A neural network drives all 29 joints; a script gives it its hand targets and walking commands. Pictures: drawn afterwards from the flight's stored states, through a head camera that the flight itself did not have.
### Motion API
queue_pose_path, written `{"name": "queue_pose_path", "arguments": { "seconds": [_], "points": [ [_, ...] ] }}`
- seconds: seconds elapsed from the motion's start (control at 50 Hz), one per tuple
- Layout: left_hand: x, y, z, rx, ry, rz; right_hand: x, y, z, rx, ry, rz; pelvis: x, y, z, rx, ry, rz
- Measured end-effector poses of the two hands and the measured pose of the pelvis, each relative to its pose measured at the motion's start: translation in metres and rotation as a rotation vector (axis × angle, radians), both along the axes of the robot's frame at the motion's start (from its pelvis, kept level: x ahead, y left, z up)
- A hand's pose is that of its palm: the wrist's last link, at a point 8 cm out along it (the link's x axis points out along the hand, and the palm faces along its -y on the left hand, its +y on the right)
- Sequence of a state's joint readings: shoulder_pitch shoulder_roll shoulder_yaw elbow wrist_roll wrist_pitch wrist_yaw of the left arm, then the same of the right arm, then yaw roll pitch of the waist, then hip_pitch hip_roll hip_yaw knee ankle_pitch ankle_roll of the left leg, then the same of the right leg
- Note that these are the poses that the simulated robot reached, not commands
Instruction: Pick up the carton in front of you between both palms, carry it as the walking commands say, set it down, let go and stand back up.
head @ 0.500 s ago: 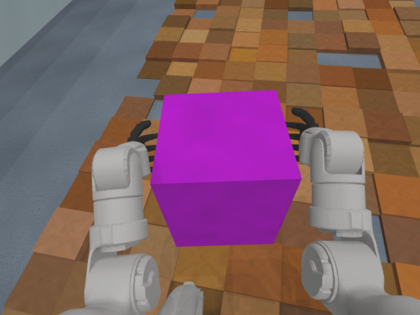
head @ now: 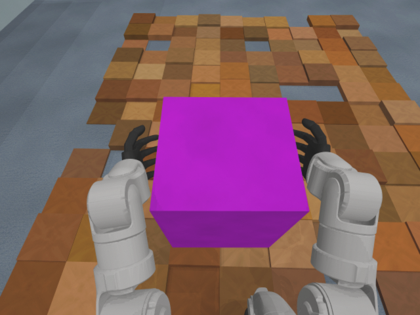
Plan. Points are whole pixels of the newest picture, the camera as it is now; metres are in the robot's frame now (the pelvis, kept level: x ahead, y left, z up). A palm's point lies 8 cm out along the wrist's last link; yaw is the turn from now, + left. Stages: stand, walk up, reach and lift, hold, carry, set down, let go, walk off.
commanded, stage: carry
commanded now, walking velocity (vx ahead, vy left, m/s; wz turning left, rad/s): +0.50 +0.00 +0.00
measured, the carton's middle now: (222, 181) +0.35 -0.02 +0.06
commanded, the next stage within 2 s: none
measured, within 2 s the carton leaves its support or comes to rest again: neither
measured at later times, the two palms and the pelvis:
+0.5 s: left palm (122, 76) +0.62 +0.19 +0.12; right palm (246, 60) +0.64 -0.11 +0.13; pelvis +0.33 +0.01 +0.00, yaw +3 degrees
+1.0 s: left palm (135, 13) +0.95 +0.19 +0.13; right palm (229, 4) +0.98 -0.11 +0.13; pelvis +0.58 +0.02 +0.03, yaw +2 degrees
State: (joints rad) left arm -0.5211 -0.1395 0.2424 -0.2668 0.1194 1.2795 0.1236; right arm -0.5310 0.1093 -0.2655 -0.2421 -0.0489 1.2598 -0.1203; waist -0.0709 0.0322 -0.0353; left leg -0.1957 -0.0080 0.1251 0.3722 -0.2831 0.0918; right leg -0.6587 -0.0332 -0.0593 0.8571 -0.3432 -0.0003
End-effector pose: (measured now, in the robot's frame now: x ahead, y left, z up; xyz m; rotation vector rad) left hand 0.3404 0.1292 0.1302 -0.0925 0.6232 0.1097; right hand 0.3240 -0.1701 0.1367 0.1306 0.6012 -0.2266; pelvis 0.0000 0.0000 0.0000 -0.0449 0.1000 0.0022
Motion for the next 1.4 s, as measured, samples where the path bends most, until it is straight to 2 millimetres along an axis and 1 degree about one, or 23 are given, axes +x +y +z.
{"name": "queue_pose_path", "arguments": {
  "seconds": [0.08, 0.14, 0.18, 0.24, 0.3, 0.34, 0.42, 0.5, 0.54, 0.64, 0.74, 0.8, 0.84, 0.88, 0.92, 0.98, 1.04, 1.12, 1.18, 1.24, 1.32, 1.36, 1.4],
  "points": [
    [0.037, 0.002, 0.001, 0.002, -0.026, 0.048, 0.052, 0.002, 0.004, 0.001, -0.026, 0.037, 0.064, -0.012, -0.005, -0.004, -0.01, 0.003],
    [0.067, 0.003, -0.005, 0.016, -0.017, 0.08, 0.092, 0.002, -0.005, 0.002, -0.018, 0.075, 0.112, -0.021, -0.01, -0.03, -0.03, 0.02],
    [0.082, 0.005, -0.01, 0.018, 0.017, 0.108, 0.116, 0.005, -0.01, -0.009, 0.017, 0.112, 0.136, -0.026, -0.007, -0.024, -0.03, 0.044],
    [0.099, 0.015, -0.014, 0.032, 0.073, 0.146, 0.149, 0.017, -0.014, -0.009, 0.071, 0.163, 0.168, -0.029, 0.005, 0.002, -0.029, 0.057],
    [0.122, 0.026, -0.01, 0.032, 0.091, 0.177, 0.179, 0.028, -0.012, 0.001, 0.088, 0.187, 0.201, -0.027, 0.015, 0.02, -0.023, 0.063],
    [0.144, 0.032, -0.006, 0.028, 0.08, 0.185, 0.202, 0.035, -0.01, -0.004, 0.078, 0.195, 0.225, -0.023, 0.018, 0.025, -0.02, 0.066],
    [0.203, 0.045, -0.003, 0.043, 0.049, 0.153, 0.256, 0.047, -0.005, -0.047, 0.046, 0.198, 0.276, -0.009, 0.014, 0.017, -0.022, 0.067],
    [0.278, 0.06, -0.007, 0.076, 0.043, 0.085, 0.32, 0.06, -0.004, -0.108, 0.042, 0.197, 0.332, 0.009, 0.001, 0.046, -0.035, 0.055],
    [0.317, 0.063, -0.009, 0.096, 0.073, 0.041, 0.351, 0.063, -0.006, -0.129, 0.073, 0.189, 0.354, 0.017, 0.001, 0.053, -0.026, 0.045],
    [0.405, 0.052, -0.01, 0.112, 0.156, -0.046, 0.413, 0.051, -0.014, -0.153, 0.168, 0.146, 0.399, 0.026, 0.011, 0.045, 0.003, 0.035],
    [0.483, 0.036, -0.005, 0.125, 0.156, -0.076, 0.481, 0.036, -0.013, -0.123, 0.17, 0.109, 0.45, 0.029, 0.014, 0.054, 0.011, 0.023],
    [0.527, 0.03, -0.003, 0.128, 0.129, -0.059, 0.527, 0.029, -0.014, -0.102, 0.14, 0.109, 0.487, 0.025, 0.006, 0.069, 0.0, 0.018],
    [0.551, 0.029, -0.004, 0.139, 0.122, -0.044, 0.557, 0.028, -0.018, -0.076, 0.129, 0.114, 0.51, 0.024, 0.005, 0.04, 0.0, 0.02],
    [0.569, 0.031, -0.007, 0.141, 0.141, -0.023, 0.583, 0.031, -0.021, -0.063, 0.145, 0.124, 0.527, 0.022, 0.01, 0.032, 0.007, 0.021],
    [0.582, 0.039, -0.011, 0.128, 0.161, 0.008, 0.607, 0.038, -0.021, -0.052, 0.162, 0.142, 0.544, 0.02, 0.019, 0.039, 0.013, 0.022],
    [0.6, 0.054, -0.007, 0.101, 0.15, 0.07, 0.641, 0.054, -0.011, -0.034, 0.148, 0.164, 0.569, 0.019, 0.032, 0.048, 0.018, 0.029],
    [0.623, 0.07, 0.008, 0.064, 0.078, 0.127, 0.675, 0.071, 0.008, -0.022, 0.075, 0.178, 0.6, 0.021, 0.036, 0.04, 0.013, 0.04],
    [0.668, 0.09, 0.033, 0.031, -0.045, 0.157, 0.722, 0.092, 0.039, -0.052, -0.048, 0.195, 0.651, 0.022, 0.026, 0.044, -0.007, 0.057],
    [0.706, 0.098, 0.047, 0.033, -0.061, 0.154, 0.759, 0.099, 0.054, -0.086, -0.065, 0.213, 0.687, 0.021, 0.023, 0.063, -0.006, 0.054],
    [0.749, 0.091, 0.059, 0.055, -0.037, 0.12, 0.793, 0.091, 0.058, -0.099, -0.04, 0.202, 0.72, 0.021, 0.02, 0.061, 0.003, 0.056],
    [0.807, 0.064, 0.066, 0.077, -0.007, 0.063, 0.832, 0.063, 0.054, -0.09, -0.007, 0.156, 0.768, 0.018, 0.009, 0.072, -0.006, 0.054],
    [0.836, 0.049, 0.065, 0.091, 0.0, 0.038, 0.854, 0.048, 0.049, -0.081, 0.001, 0.137, 0.796, 0.016, -0.003, 0.081, -0.022, 0.045],
    [0.863, 0.035, 0.059, 0.113, -0.005, 0.024, 0.879, 0.034, 0.04, -0.074, -0.004, 0.131, 0.826, 0.012, -0.022, 0.089, -0.042, 0.045]
  ]
}}
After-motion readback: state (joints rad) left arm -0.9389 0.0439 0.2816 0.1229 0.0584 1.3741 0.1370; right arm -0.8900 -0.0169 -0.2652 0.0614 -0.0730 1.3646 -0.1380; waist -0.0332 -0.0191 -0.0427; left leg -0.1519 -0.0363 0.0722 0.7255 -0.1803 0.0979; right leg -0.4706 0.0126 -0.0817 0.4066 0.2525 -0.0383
